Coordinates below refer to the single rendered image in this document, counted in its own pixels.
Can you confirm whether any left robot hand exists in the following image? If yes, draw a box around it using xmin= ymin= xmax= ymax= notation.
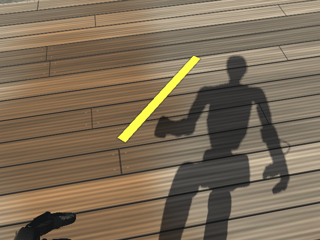
xmin=14 ymin=211 xmax=76 ymax=240

